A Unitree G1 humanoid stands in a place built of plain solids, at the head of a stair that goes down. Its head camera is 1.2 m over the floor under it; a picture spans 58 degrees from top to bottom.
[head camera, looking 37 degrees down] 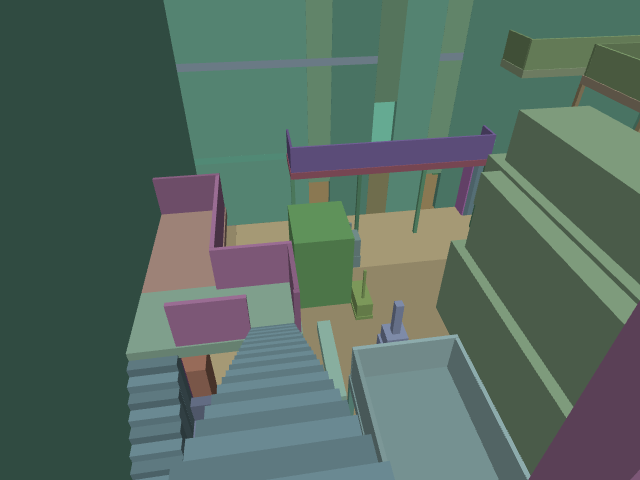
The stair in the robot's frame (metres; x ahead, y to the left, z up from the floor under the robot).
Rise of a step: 0.21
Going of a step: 0.22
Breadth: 0.86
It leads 9 degrees to the left of straight ahead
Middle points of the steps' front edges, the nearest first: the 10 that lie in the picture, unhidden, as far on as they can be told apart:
0.95 0.20 -0.63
1.16 0.23 -0.84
1.39 0.27 -1.05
1.61 0.30 -1.26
1.82 0.33 -1.47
2.04 0.36 -1.68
2.26 0.40 -1.89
2.48 0.43 -2.10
2.70 0.46 -2.31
2.92 0.50 -2.52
